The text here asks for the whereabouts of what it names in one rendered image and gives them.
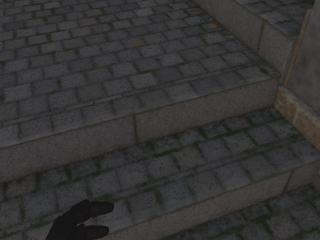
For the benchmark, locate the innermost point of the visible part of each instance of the left robot hand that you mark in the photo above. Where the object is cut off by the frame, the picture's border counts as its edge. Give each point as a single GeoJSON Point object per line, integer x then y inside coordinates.
{"type": "Point", "coordinates": [65, 226]}

